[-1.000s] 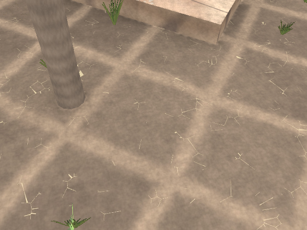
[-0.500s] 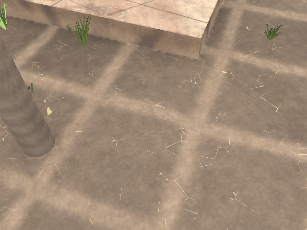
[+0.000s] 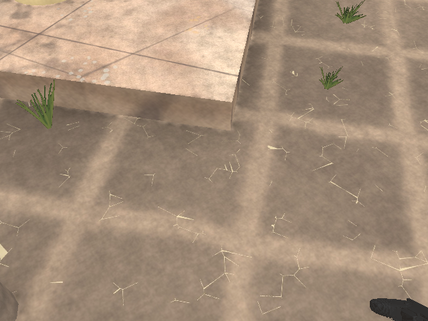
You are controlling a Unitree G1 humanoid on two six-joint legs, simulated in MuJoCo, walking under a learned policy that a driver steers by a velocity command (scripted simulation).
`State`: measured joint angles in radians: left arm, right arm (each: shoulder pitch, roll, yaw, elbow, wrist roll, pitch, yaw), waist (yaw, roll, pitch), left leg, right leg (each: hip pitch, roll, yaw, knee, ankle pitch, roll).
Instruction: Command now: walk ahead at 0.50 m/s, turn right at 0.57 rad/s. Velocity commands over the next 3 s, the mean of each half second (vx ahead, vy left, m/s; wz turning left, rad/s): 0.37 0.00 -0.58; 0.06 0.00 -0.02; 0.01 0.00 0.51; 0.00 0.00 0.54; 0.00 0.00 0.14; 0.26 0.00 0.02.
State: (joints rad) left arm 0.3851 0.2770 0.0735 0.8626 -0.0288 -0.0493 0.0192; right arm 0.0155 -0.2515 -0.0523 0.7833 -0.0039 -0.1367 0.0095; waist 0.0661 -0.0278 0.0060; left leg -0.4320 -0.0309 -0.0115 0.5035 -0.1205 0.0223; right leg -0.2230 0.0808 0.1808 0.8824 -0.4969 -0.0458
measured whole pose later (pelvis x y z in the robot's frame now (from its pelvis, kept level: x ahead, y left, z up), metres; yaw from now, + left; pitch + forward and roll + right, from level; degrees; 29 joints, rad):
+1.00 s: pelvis +0.30 -0.04 +0.00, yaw -15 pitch +1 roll -2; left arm 0.13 0.26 0.06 0.70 0.02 0.01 0.03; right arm 0.23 -0.28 -0.06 0.78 0.00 0.01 -0.02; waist -0.03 0.00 0.02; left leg -0.35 0.02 -0.08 0.61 -0.29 -0.02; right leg -0.36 0.06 0.00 0.66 -0.36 -0.03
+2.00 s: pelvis +0.31 -0.01 +0.01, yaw +19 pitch +2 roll -1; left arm 0.13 0.28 0.07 0.71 0.02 -0.02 0.00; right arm 0.15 -0.32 -0.07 0.60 0.01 0.04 -0.02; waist -0.01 0.05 0.03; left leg -0.37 -0.12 -0.22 0.65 -0.37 0.01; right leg -0.28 0.04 0.06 0.50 -0.24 0.00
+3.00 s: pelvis +0.41 +0.01 +0.02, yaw +21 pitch +1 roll +1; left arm 0.41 0.24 0.03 0.90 0.00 -0.09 -0.02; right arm 0.23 -0.30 -0.07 0.69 0.02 -0.06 0.01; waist 0.05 0.04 0.00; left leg -0.56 0.06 -0.01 1.03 -0.21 0.02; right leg -0.05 0.03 -0.02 0.30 -0.27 -0.06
